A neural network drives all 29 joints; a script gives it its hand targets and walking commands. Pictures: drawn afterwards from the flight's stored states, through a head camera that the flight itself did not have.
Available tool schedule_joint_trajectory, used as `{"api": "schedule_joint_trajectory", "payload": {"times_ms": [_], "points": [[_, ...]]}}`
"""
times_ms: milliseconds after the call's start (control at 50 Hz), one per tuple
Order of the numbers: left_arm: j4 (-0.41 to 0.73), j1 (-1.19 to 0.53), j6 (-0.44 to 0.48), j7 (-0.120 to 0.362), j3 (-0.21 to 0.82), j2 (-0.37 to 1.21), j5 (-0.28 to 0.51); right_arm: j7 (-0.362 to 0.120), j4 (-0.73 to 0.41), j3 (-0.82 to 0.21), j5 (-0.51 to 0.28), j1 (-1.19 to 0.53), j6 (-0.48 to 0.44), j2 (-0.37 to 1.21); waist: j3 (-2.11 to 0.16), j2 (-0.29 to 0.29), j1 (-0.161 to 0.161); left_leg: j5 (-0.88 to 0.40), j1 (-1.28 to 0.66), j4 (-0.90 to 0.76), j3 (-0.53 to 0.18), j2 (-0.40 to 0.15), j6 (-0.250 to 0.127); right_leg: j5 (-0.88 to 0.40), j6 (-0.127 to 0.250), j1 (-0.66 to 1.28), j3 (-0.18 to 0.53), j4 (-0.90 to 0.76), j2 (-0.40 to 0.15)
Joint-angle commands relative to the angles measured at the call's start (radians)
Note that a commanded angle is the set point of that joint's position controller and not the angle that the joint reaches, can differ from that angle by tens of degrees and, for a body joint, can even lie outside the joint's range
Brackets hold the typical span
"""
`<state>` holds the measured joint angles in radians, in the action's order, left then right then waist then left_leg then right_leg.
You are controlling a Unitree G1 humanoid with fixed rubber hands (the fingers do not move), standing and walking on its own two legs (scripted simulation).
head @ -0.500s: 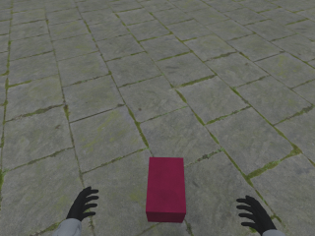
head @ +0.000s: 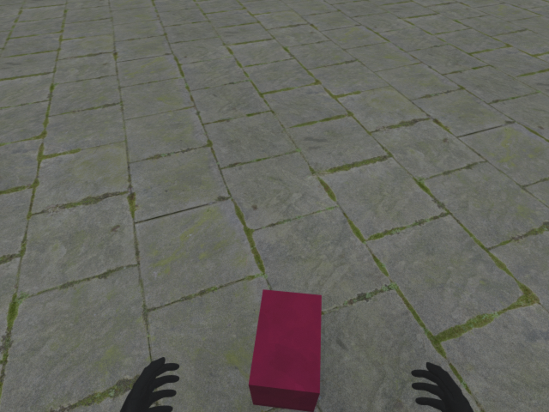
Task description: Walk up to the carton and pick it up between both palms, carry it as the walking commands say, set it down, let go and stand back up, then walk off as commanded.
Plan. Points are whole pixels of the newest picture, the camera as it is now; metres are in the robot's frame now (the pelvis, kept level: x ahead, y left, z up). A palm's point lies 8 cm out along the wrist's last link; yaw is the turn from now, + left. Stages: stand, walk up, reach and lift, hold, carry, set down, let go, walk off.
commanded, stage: let go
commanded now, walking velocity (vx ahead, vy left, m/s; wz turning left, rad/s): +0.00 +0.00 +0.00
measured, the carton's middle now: (287, 349) +0.46 -0.01 -0.66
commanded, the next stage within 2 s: stand in 0.08 s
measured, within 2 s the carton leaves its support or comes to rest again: neither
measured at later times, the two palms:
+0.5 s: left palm out of the picture +0.07 +0.26 -0.12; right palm out of the picture +0.06 -0.25 -0.12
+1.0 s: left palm out of the picture +0.01 +0.24 -0.15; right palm out of the picture -0.01 -0.22 -0.15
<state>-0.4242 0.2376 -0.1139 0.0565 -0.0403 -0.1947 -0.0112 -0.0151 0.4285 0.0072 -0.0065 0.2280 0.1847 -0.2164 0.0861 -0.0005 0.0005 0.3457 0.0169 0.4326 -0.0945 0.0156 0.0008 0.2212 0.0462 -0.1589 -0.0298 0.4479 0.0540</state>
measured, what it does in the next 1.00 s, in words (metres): stands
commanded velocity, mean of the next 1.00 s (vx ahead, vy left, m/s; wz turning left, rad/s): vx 0.00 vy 0.00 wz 0.00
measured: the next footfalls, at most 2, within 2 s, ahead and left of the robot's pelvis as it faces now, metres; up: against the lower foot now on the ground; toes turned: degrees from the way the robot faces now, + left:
none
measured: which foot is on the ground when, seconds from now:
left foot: down 0.00-1.00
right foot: down 0.00-1.00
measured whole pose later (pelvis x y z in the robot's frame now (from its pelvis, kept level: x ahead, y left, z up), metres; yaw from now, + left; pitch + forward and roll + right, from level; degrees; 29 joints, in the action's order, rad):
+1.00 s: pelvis +0.04 +0.01 -0.01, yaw -4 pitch +2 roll +0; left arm -1.00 0.46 0.00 -0.04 0.00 -0.16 -0.02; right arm 0.05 0.98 -0.03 0.02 0.47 -0.01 -0.20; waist -0.12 0.02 -0.01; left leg 0.42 0.08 0.47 -0.02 0.02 -0.03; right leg 0.31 0.03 -0.27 0.04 0.56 0.06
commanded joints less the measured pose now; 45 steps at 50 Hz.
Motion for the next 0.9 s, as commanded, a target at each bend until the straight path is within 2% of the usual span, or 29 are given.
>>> {"api": "schedule_joint_trajectory", "payload": {"times_ms": [0, 20, 40, 60, 80, 100, 120, 160, 180, 220, 240, 300, 340, 360, 420, 460, 480, 540, 560, 580, 620, 660, 680, 700, 760, 780, 840, 860, 880], "points": [[0.104, -0.052, 0.028, -0.016, -0.042, -0.134, 0.015, 0.018, -0.111, 0.01, -0.003, -0.049, 0.004, -0.079, -0.133, -0.048, 0.004, -0.186, 0.343, -0.088, 0.056, 0.007, -0.003, -0.39, -0.05, 0.405, 0.082, 0.03, -0.052], [0.093, -0.064, 0.025, -0.018, -0.023, -0.142, 0.017, 0.027, -0.093, -0.004, -0.014, -0.046, 0.011, -0.065, -0.067, -0.001, 0.003, -0.148, 0.369, -0.089, 0.061, 0.009, -0.009, -0.331, -0.057, 0.384, 0.089, 0.014, -0.055], [0.084, -0.082, 0.02, -0.016, -0.028, -0.146, 0.018, 0.028, -0.062, 0.02, 0.005, -0.06, 0.024, -0.07, -0.065, -0.012, -0.003, -0.097, 0.368, -0.105, 0.055, -0.006, -0.017, -0.23, -0.058, 0.374, 0.073, 0.018, -0.039], [0.099, -0.095, 0.02, -0.02, -0.044, -0.152, 0.013, 0.03, -0.105, 0.019, -0.006, -0.068, 0.032, -0.104, -0.057, 0.026, 0.016, -0.092, 0.338, -0.109, 0.064, -0.005, -0.02, -0.195, -0.058, 0.325, 0.075, -0.011, -0.043], [-0.059, 0.117, 0.078, -0.049, -0.03, -0.146, -0.025, 0.025, 0.026, 0.048, 0.06, 0.052, -0.097, -0.172, -0.126, 0.089, -0.044, 0.251, 0.255, -0.076, 0.049, -0.037, 0.005, 0.209, -0.06, 0.011, 0.192, -0.143, -0.157], [-0.111, 0.144, 0.096, -0.069, -0.042, -0.217, -0.049, 0.027, 0.058, 0.047, 0.08, 0.117, -0.152, -0.198, -0.034, 0.068, -0.001, 0.325, 0.237, -0.042, 0.027, -0.047, -0.003, 0.416, -0.078, -0.188, 0.189, -0.204, -0.147], [-0.12, 0.113, 0.111, -0.073, -0.044, -0.252, -0.035, 0.023, 0.067, 0.043, 0.091, 0.138, -0.185, -0.15, 0.007, -0.008, 0.004, 0.29, 0.249, -0.029, -0.014, -0.061, -0.023, 0.417, -0.072, -0.22, 0.203, -0.214, -0.138], [-0.158, 0.09, 0.155, -0.069, -0.029, -0.197, -0.031, 0.026, 0.109, 0.025, 0.083, 0.109, -0.239, -0.14, -0.07, -0.033, -0.002, 0.084, 0.191, 0.004, -0.024, -0.087, -0.031, 0.205, -0.05, -0.22, 0.206, -0.147, -0.123], [-0.176, 0.067, 0.171, -0.068, -0.017, -0.165, -0.028, 0.028, 0.118, 0.024, 0.07, 0.106, -0.257, -0.132, -0.13, -0.012, 0.005, 0.041, 0.181, -0.016, -0.048, -0.106, -0.029, 0.117, -0.034, -0.184, 0.191, -0.106, -0.114], [-0.19, 0.067, 0.182, -0.051, -0.017, -0.165, -0.028, 0.022, 0.139, 0.036, 0.062, 0.092, -0.275, -0.173, -0.152, 0.029, -0.012, 0.209, 0.25, -0.085, -0.112, -0.13, -0.049, 0.179, -0.031, -0.191, 0.189, -0.089, -0.112], [-0.198, 0.084, 0.185, -0.045, -0.011, -0.159, -0.029, 0.025, 0.138, 0.035, 0.063, 0.085, -0.275, -0.168, -0.092, 0.035, -0.018, 0.223, 0.31, -0.086, -0.125, -0.142, -0.046, 0.126, -0.029, -0.184, 0.196, -0.086, -0.11], [-0.254, 0.128, 0.197, -0.041, -0.015, -0.172, -0.027, 0.034, 0.192, 0.035, 0.05, 0.141, -0.28, -0.173, -0.089, 0.01, -0.014, 0.012, 0.277, -0.06, -0.091, -0.129, -0.038, -0.026, -0.024, -0.179, 0.217, -0.051, -0.121], [-0.285, 0.169, 0.201, -0.048, -0.009, -0.167, -0.026, 0.04, 0.224, 0.031, 0.044, 0.176, -0.285, -0.182, -0.149, 0.017, -0.01, -0.093, 0.222, -0.04, -0.073, -0.124, -0.033, -0.101, -0.012, -0.16, 0.208, -0.025, -0.118], [-0.289, 0.165, 0.207, -0.05, -0.005, -0.146, -0.026, 0.043, 0.24, 0.025, 0.039, 0.186, -0.284, -0.175, -0.144, 0.052, -0.017, -0.226, 0.219, -0.037, -0.079, -0.129, -0.029, -0.205, -0.01, -0.134, 0.209, -0.001, -0.122], [-0.332, 0.225, 0.201, -0.06, 0.001, -0.139, -0.017, 0.048, 0.28, 0.022, 0.028, 0.225, -0.274, -0.174, -0.184, 0.009, -0.02, -0.371, 0.17, 0.005, -0.054, -0.128, -0.021, -0.343, 0.005, -0.119, 0.189, 0.037, -0.119], [-0.358, 0.231, 0.195, -0.068, 0.005, -0.14, -0.018, 0.052, 0.308, 0.023, 0.025, 0.269, -0.262, -0.17, -0.198, 0.003, 0.004, -0.364, 0.147, 0.02, -0.032, -0.119, -0.013, -0.37, 0.005, -0.106, 0.186, 0.046, -0.116], [-0.37, 0.255, 0.192, -0.072, 0.006, -0.145, -0.012, 0.057, 0.321, 0.016, 0.018, 0.258, -0.256, -0.166, -0.188, 0.023, -0.014, -0.426, 0.136, 0.027, -0.038, -0.123, -0.017, -0.362, 0.003, -0.123, 0.184, 0.063, -0.115], [-0.394, 0.262, 0.177, -0.078, 0.023, -0.108, -0.014, 0.057, 0.341, 0.014, 0.019, 0.271, -0.249, -0.162, -0.19, -0.015, -0.008, -0.47, 0.161, 0.038, -0.028, -0.116, -0.028, -0.378, 0.011, -0.101, 0.168, 0.081, -0.109], [-0.391, 0.27, 0.177, -0.081, 0.018, -0.124, -0.015, 0.063, 0.355, 0.012, 0.021, 0.266, -0.243, -0.162, -0.156, 0.042, -0.017, -0.507, 0.144, 0.044, -0.015, -0.125, -0.026, -0.38, 0.008, -0.155, 0.175, 0.079, -0.109], [-0.41, 0.289, 0.175, -0.088, 0.015, -0.135, -0.014, 0.062, 0.369, 0.01, 0.021, 0.277, -0.236, -0.147, -0.159, 0.014, -0.007, -0.522, 0.133, 0.05, -0.008, -0.12, -0.024, -0.389, 0.012, -0.141, 0.163, 0.08, -0.108], [-0.429, 0.279, 0.165, -0.092, 0.018, -0.12, -0.013, 0.063, 0.389, 0.002, 0.02, 0.278, -0.234, -0.129, -0.123, 0.026, -0.006, -0.625, 0.155, 0.046, -0.004, -0.127, -0.02, -0.409, 0.026, -0.127, 0.161, 0.112, -0.114], [-0.436, 0.291, 0.16, -0.093, 0.018, -0.115, -0.013, 0.064, 0.41, 0.016, 0.015, 0.291, -0.228, -0.173, -0.141, 0.026, -0.007, -0.59, 0.132, 0.05, 0.014, -0.111, -0.025, -0.385, 0.018, -0.119, 0.151, 0.103, -0.106], [-0.452, 0.292, 0.153, -0.095, 0.027, -0.078, -0.01, 0.063, 0.419, 0.008, 0.022, 0.295, -0.224, -0.143, -0.124, 0.021, -0.003, -0.499, 0.162, 0.036, 0.009, -0.108, -0.036, -0.336, 0.01, -0.111, 0.154, 0.099, -0.111], [-0.462, 0.296, 0.152, -0.098, 0.021, -0.114, -0.011, 0.066, 0.432, 0.005, 0.022, 0.307, -0.22, -0.132, -0.121, -0.021, 0.005, -0.47, 0.155, 0.032, 0.007, -0.108, -0.035, -0.35, 0.015, -0.108, 0.173, 0.091, -0.11], [-0.473, 0.281, 0.143, -0.098, 0.019, -0.102, -0.01, 0.069, 0.45, -0.003, 0.027, 0.295, -0.217, -0.114, -0.091, 0.019, 0.002, -0.414, 0.184, 0.021, 0.015, -0.099, -0.039, -0.363, 0.021, -0.104, 0.177, 0.09, -0.118], [-0.479, 0.286, 0.136, -0.1, 0.022, -0.092, -0.008, 0.069, 0.456, -0.009, 0.032, 0.282, -0.213, -0.098, -0.075, 0.006, -0.014, -0.405, 0.205, 0.009, 0.004, -0.101, -0.039, -0.351, 0.018, -0.093, 0.174, 0.083, -0.11], [-0.526, 0.305, 0.13, -0.104, 0.017, -0.1, -0.009, 0.069, 0.486, -0.006, 0.026, 0.311, -0.209, -0.1, -0.083, -0.005, 0.003, -0.276, 0.172, 0.0, 0.008, -0.089, -0.04, -0.293, 0.013, -0.099, 0.184, 0.055, -0.108], [-0.524, 0.29, 0.131, -0.097, 0.015, -0.086, -0.009, 0.071, 0.494, -0.016, 0.022, 0.288, -0.206, -0.082, -0.061, 0.015, -0.016, -0.262, 0.194, -0.027, 0.002, -0.095, -0.048, -0.24, 0.013, -0.101, 0.185, 0.048, -0.109], [-0.529, 0.282, 0.127, -0.102, 0.013, -0.089, -0.013, 0.072, 0.502, -0.017, 0.028, 0.289, -0.205, -0.075, -0.032, -0.018, -0.01, -0.227, 0.206, -0.026, 0.005, -0.094, -0.05, -0.21, 0.015, -0.122, 0.187, 0.036, -0.099]]}}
